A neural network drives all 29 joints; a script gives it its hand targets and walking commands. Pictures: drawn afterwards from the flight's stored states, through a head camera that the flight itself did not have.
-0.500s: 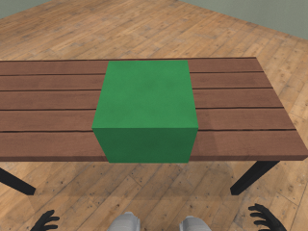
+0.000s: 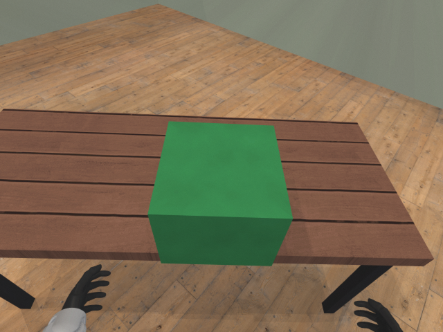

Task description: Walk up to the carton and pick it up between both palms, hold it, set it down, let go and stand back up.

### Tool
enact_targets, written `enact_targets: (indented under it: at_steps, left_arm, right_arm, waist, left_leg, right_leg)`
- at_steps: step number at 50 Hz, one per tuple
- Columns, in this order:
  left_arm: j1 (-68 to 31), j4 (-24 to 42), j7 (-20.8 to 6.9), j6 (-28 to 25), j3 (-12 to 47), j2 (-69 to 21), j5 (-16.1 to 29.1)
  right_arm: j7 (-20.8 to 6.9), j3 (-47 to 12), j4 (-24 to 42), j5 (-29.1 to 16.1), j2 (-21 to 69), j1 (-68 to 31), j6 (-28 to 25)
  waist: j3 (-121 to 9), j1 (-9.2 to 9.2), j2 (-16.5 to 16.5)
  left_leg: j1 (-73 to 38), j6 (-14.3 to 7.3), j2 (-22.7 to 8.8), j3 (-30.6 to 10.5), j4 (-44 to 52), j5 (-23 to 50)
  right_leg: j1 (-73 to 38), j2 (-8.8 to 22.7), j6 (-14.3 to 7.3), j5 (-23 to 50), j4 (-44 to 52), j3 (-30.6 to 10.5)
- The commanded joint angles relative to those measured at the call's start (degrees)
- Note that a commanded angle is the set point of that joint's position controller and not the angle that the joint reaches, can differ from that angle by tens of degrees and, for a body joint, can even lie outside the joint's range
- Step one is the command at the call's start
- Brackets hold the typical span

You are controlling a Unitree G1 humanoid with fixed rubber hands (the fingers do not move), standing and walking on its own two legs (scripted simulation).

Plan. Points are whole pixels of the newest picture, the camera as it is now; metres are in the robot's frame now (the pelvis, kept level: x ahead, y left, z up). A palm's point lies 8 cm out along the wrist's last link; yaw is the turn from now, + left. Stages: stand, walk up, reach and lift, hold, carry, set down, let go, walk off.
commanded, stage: reach and lift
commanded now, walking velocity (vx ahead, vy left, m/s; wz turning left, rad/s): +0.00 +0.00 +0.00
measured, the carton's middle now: (219, 192) +0.44 +0.02 -0.05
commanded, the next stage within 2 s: none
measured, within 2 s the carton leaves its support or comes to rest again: neither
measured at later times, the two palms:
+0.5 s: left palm (85, 303) +0.19 +0.25 -0.04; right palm (372, 328) +0.16 -0.25 -0.04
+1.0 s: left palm (90, 294) +0.20 +0.24 -0.02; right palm (359, 296) +0.20 -0.23 -0.02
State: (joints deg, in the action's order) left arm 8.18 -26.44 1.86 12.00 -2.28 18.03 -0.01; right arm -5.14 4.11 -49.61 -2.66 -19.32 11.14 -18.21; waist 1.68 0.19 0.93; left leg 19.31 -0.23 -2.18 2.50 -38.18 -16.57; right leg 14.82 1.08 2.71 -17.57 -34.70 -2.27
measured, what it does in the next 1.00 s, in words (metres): stands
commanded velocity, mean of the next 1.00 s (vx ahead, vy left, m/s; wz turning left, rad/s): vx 0.00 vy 0.00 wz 0.00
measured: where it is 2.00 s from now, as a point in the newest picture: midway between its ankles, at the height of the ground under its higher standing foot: outside the picture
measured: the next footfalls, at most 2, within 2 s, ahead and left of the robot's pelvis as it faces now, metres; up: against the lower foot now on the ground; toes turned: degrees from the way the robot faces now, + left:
none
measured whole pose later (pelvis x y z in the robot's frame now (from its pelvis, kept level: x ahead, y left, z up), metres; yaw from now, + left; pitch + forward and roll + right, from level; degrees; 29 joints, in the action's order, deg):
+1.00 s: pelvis +0.01 -0.01 +0.01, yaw +0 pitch -2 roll -1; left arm 10.4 -32.8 -3.4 -22.5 2.7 17.3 13.3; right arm 2.3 3.0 -34.8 -12.0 -7.4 10.9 -24.4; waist 2.0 1.8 1.0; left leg 15.3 -0.2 -2.2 2.7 -32.3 -14.7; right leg 11.0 1.0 2.7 -15.8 -29.1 -2.3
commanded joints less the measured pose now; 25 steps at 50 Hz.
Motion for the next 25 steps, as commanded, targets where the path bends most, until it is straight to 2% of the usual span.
enact_targets:
  at_steps: [1, 2, 3, 6, 7, 8, 11, 15, 17, 21, 25]
  left_arm:
    - [3.4, 3.6, 0.6, -6.3, 0.4, 1.8, 3.7]
    - [3.3, 4.2, 0.6, -7.2, 0.2, 1.7, 3.4]
    - [2.3, 4.0, 0.5, -8.2, -0.1, 2.2, 3.6]
    - [2.6, 2.9, -0.4, -11.0, -0.3, 3.8, 5.4]
    - [2.3, 2.9, -0.7, -11.8, -0.5, 4.3, 6.1]
    - [3.0, 2.7, -1.1, -12.8, -0.1, 4.2, 6.7]
    - [2.9, 2.8, -2.2, -15.5, 0.2, 6.0, 8.2]
    - [2.1, 2.1, -3.2, -20.0, 0.0, 8.2, 10.3]
    - [1.5, 2.4, -3.8, -21.9, 0.6, 9.0, 11.3]
    - [2.8, 0.7, -4.3, -25.5, 0.9, 9.5, 12.1]
    - [2.8, -0.6, -4.9, -29.1, 1.7, 9.3, 13.0]
  right_arm:
    - [-0.1, 5.9, 15.1, -2.0, -6.6, -1.8, -3.6]
    - [-0.1, 5.3, 14.7, -2.2, -6.1, -1.3, -3.9]
    - [0.2, 4.9, 15.5, -2.3, -5.3, -1.8, -3.8]
    - [1.6, 3.7, 18.5, -2.7, -2.7, -0.4, -4.8]
    - [2.1, 2.9, 20.0, -2.8, -1.4, -0.1, -5.1]
    - [2.6, 3.0, 20.3, -2.8, -1.1, 0.8, -5.4]
    - [3.9, 2.3, 22.6, -2.9, 0.7, 1.0, -5.8]
    - [5.3, 1.1, 25.5, -3.4, 3.0, 0.6, -6.9]
    - [5.9, 0.3, 25.8, -3.6, 4.3, 0.7, -7.5]
    - [6.4, -0.2, 25.4, -4.6, 4.2, 0.4, -9.2]
    - [6.6, -2.3, 25.0, -5.9, 5.6, 0.7, -10.5]
  waist:
    - [-5.6, 2.92, 1.0]
    - [-6.3, 3.29, 0.4]
    - [-5.2, 3.45, 1.4]
    - [-4.5, 3.84, 2.7]
    - [-5.0, 4.27, 4.2]
    - [-4.1, 3.58, 4.3]
    - [-3.8, 3.54, 3.5]
    - [-3.9, 3.6, 3.5]
    - [-4.8, 3.12, 2.8]
    - [-5.8, 3.62, 1.4]
    - [-6.2, 3.91, 0.2]
  left_leg:
    - [-14.2, 1.7, 0.0, 1.1, 17.5, 7.0]
    - [-14.4, 1.7, 0.1, 1.1, 17.9, 7.9]
    - [-14.1, 1.5, 0.4, 1.5, 18.4, 5.4]
    - [-14.9, 0.9, 1.7, 2.8, 18.3, 6.7]
    - [-15.0, 0.5, 2.0, 3.3, 18.0, 6.9]
    - [-16.3, 0.6, 2.3, 3.6, 18.0, 8.6]
    - [-16.8, 0.6, 2.4, 3.5, 18.2, 7.0]
    - [-17.0, 0.5, 2.7, 3.2, 17.4, 7.8]
    - [-17.0, 0.8, 2.7, 3.2, 17.0, 8.0]
    - [-17.9, 1.4, 2.5, 2.8, 16.0, 11.7]
    - [-17.9, 1.6, 2.4, 2.2, 15.2, 11.9]
  right_leg:
    - [0.0, -3.7, -2.9, 6.3, 11.9, 4.5]
    - [-1.0, -3.7, -3.0, 7.1, 12.1, 4.2]
    - [-0.5, -3.3, -2.9, 4.8, 13.3, 3.7]
    - [-1.2, -2.5, -2.7, 4.7, 15.2, 2.6]
    - [-1.1, -2.5, -2.5, 3.8, 15.5, 2.2]
    - [-0.7, -2.7, -2.6, 5.4, 16.0, 2.4]
    - [-0.6, -2.4, -2.7, 3.2, 16.7, 2.2]
    - [-0.9, -2.2, -2.5, 3.8, 16.5, 1.7]
    - [-0.4, -2.1, -2.3, 4.3, 16.4, 1.4]
    - [-1.7, -2.1, -2.6, 6.2, 15.7, 1.3]
    - [-1.9, -1.9, -2.9, 5.3, 15.6, 1.1]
